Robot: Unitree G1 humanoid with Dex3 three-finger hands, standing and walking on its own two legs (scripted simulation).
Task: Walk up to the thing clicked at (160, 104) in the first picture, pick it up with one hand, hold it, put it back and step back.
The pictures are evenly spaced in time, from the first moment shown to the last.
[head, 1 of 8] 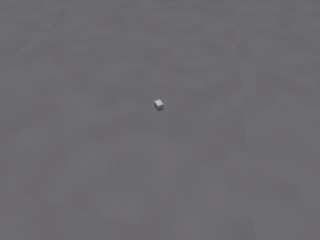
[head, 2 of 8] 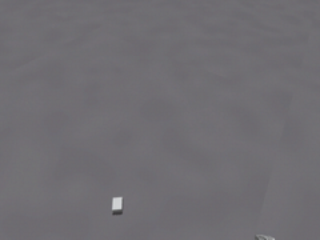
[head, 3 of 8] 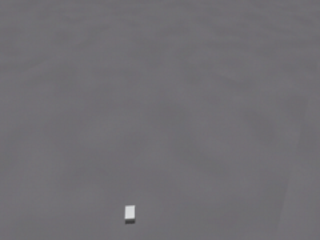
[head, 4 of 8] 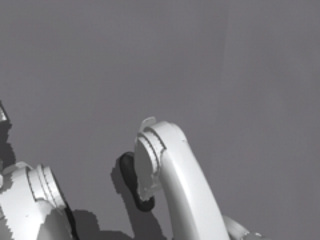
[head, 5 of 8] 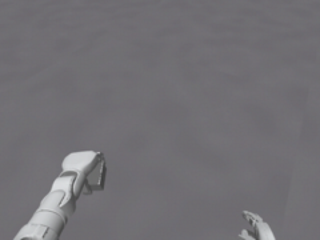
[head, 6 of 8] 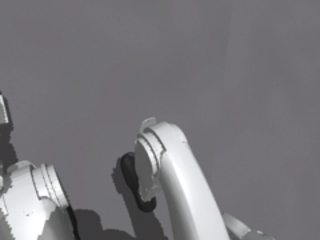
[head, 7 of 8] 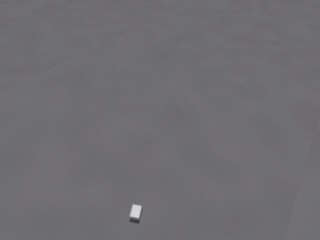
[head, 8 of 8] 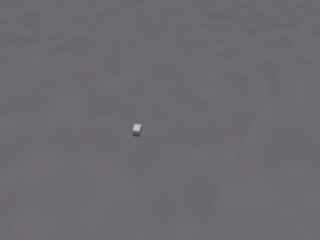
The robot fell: no
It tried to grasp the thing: yes
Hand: left
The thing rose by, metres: 0.69
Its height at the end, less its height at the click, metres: +0.00
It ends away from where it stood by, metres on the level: 0.01
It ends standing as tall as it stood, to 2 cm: yes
